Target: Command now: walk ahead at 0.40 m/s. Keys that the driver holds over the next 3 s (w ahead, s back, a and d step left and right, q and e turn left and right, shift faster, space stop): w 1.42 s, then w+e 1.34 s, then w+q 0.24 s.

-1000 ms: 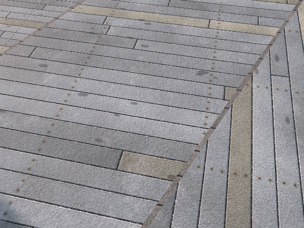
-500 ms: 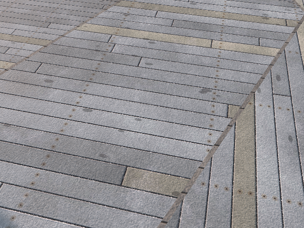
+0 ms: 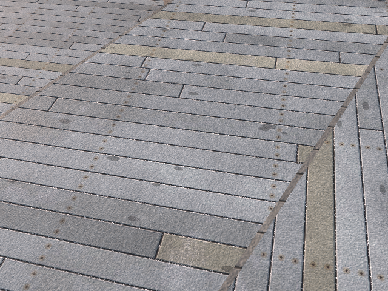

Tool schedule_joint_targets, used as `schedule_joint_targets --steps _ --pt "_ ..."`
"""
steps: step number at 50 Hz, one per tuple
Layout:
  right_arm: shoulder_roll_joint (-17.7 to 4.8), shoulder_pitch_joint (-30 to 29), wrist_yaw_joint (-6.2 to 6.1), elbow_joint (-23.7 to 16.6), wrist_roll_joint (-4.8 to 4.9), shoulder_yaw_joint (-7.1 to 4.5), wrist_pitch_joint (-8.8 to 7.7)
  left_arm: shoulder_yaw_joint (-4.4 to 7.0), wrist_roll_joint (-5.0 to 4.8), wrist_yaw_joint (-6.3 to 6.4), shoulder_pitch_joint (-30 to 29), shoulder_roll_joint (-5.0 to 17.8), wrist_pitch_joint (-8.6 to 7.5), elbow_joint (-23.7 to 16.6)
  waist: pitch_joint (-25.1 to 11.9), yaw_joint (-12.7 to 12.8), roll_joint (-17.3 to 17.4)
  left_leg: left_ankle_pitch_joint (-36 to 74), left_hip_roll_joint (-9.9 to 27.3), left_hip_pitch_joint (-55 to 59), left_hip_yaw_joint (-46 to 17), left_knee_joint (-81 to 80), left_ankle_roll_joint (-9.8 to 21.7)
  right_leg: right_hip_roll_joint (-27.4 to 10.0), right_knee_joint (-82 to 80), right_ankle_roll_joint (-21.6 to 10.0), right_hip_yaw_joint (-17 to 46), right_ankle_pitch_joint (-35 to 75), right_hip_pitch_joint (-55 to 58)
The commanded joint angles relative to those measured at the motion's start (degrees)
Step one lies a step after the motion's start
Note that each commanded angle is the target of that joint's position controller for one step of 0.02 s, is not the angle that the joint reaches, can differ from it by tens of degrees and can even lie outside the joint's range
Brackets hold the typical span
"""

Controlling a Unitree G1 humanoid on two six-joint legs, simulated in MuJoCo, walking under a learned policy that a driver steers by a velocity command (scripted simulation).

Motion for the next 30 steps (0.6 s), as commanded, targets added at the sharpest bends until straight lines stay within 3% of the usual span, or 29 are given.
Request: schedule_joint_targets --steps 1,3,6,10,12,13,14,15,16,17,18,19,20,21,23,24,25,26,28,30 --pt "-3.26 -6.95 1.09 -5.28 -0.72 -0.99 -1.53 0.50 0.32 0.39 2.95 6.37 0.02 -1.85 4.81 1.06 -8.35 7.18 4.50 -19.56 -0.40 -2.22 -0.81 -13.86 -13.47 -7.21 14.91 15.37 11.67" --pt "-1.36 -10.50 1.37 -6.64 -0.71 -0.41 -1.15 0.62 0.49 1.16 3.87 7.59 0.63 -1.98 5.22 1.70 -7.18 10.33 4.12 -18.70 1.31 -8.04 -2.38 -12.87 -14.16 -7.46 11.25 21.20 9.82" --pt "0.36 -16.99 1.77 -8.93 -0.42 0.55 -1.18 0.72 0.49 2.01 4.38 8.95 1.06 -2.57 6.95 3.00 -7.15 17.35 2.31 -12.78 3.46 -20.19 -3.25 -11.12 -16.34 -6.98 7.02 21.17 4.41" --pt "-0.77 -22.01 2.61 -10.91 0.08 0.67 -1.40 1.15 -0.39 2.23 7.06 9.39 1.21 -1.73 9.28 3.09 -7.81 20.46 1.25 -9.78 3.18 -27.79 -1.65 -13.69 -16.94 -7.29 6.11 21.67 6.05" --pt "-2.16 -21.98 3.04 -11.35 0.01 0.29 -1.71 1.67 -0.64 2.27 6.42 10.00 1.50 -1.88 8.29 1.29 -7.76 18.69 0.84 -8.35 2.62 -29.84 0.23 -15.39 -14.06 -6.44 5.50 28.61 9.96" --pt "-3.35 -20.21 3.08 -11.06 -0.11 -0.22 -1.80 1.99 -0.50 2.29 5.60 10.70 1.69 -2.23 6.25 -0.41 -8.36 17.31 -0.20 -5.08 3.06 -30.03 1.26 -15.82 -11.00 -5.83 5.04 37.54 11.55" --pt "-4.88 -16.47 2.87 -10.15 -0.24 -0.98 -1.74 2.37 -0.29 2.33 4.91 11.50 2.04 -2.57 2.78 -2.80 -9.40 15.54 -1.89 0.36 4.18 -29.41 2.42 -15.78 -5.91 -5.24 4.40 48.52 12.73" --pt "-6.83 -7.95 2.43 -7.62 -0.15 -2.21 -1.55 2.42 0.05 2.36 3.94 11.46 2.62 -2.94 -2.66 -7.36 -9.57 15.46 -3.62 10.94 5.42 -29.78 4.15 -14.15 3.85 -4.12 2.79 56.32 11.35" --pt "-8.96 2.35 1.73 -4.62 -0.16 -3.33 -1.16 2.05 0.50 2.43 3.44 10.71 2.90 -3.80 -8.88 -11.87 -8.66 15.72 -0.76 26.87 2.32 -28.54 6.25 -11.98 16.62 -2.49 2.04 51.42 2.41" --pt "-14.39 10.51 1.28 -2.76 -1.87 -4.52 -0.87 0.11 1.14 1.85 9.45 3.77 2.20 -5.38 -19.21 -10.11 4.21 7.25 14.85 50.55 -21.52 -29.08 14.27 -3.84 39.67 0.40 0.75 23.36 -19.35" --pt "-11.52 11.07 1.73 -1.69 -1.46 -3.50 -0.78 -0.69 -0.19 1.30 10.83 1.75 0.55 -4.48 -25.46 -9.16 11.80 -4.39 22.45 53.33 -44.24 -41.87 19.17 2.85 52.72 0.96 7.63 -14.65 -28.99" --pt "-7.60 5.57 1.83 -1.98 -0.89 -2.25 -1.07 1.20 -2.04 0.94 3.99 8.23 -0.69 -6.57 -13.76 -8.78 7.80 -8.44 19.52 44.13 -38.25 -44.57 15.35 -1.13 57.31 -0.30 9.94 -13.05 -34.98" --pt "-5.62 0.58 1.80 -2.69 -0.92 -1.63 -1.36 1.57 -2.88 1.01 -1.02 9.54 -1.29 -8.29 -6.18 -7.10 4.23 -4.50 17.50 34.30 -29.13 -46.04 13.16 -4.14 55.82 -1.19 8.03 -7.84 -35.49" --pt "-4.27 -2.99 2.08 -2.87 -1.34 -1.16 -1.82 1.68 -2.31 1.44 -2.86 8.74 -1.29 -8.61 -2.08 -4.91 -0.19 2.70 15.16 25.49 -22.41 -47.86 11.89 -6.69 51.96 -1.05 6.91 -3.31 -33.04" --pt "-2.75 -5.27 2.51 -2.50 -2.33 -0.74 -2.55 1.95 -0.86 1.76 -0.81 6.59 -0.03 -8.16 -0.33 -1.40 1.31 11.54 11.83 16.22 -14.70 -50.52 10.97 -9.46 47.34 -0.61 7.26 0.57 -25.97" --pt "-3.05 -5.41 2.55 -1.90 -2.06 -0.82 -2.71 1.76 -0.75 1.79 0.26 5.00 0.66 -8.15 -0.34 -0.32 1.78 11.50 11.52 14.18 -13.17 -52.04 11.70 -9.83 45.55 -0.03 6.88 0.63 -24.93" --pt "-2.20 -4.88 2.53 -1.20 -1.83 -0.58 -2.92 2.03 -0.61 2.06 -0.77 5.33 1.39 -8.38 0.67 -0.16 0.83 11.96 9.89 12.51 -10.61 -53.05 10.91 -10.13 44.47 -0.01 6.28 1.72 -25.26" --pt "-4.46 -4.31 2.20 -0.56 -1.92 -0.97 -3.09 1.86 -0.57 2.10 -1.97 4.65 1.77 -9.48 1.71 0.31 2.63 12.67 11.11 11.04 -9.85 -54.29 12.09 -10.43 41.80 0.92 6.03 3.41 -26.83" --pt "-5.40 -1.74 1.39 0.53 -1.76 -1.22 -3.10 1.97 0.19 2.09 -7.47 5.73 1.78 -11.85 4.09 -1.10 0.72 14.21 10.74 11.93 -8.11 -55.46 12.45 -11.08 34.42 2.65 5.85 9.32 -31.39" --pt "-6.25 -0.05 0.63 1.16 -1.57 -1.33 -2.70 1.84 0.34 1.79 -12.02 5.41 1.30 -13.27 4.46 -2.42 -0.27 15.36 9.31 13.03 -5.58 -55.47 11.01 -10.17 25.60 3.12 4.82 16.67 -31.92"
Next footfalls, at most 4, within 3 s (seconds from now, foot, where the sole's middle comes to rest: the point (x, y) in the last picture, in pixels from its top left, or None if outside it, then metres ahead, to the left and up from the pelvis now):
0.32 left None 0.35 0.14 -0.78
0.84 right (252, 257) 0.65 -0.11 -0.78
1.40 left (190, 187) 0.95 0.13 -0.78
1.96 right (247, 139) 1.23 -0.12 -0.78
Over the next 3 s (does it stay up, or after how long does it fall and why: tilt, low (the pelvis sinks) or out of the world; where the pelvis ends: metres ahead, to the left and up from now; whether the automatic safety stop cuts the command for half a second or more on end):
stays up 1.58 -0.25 -0.02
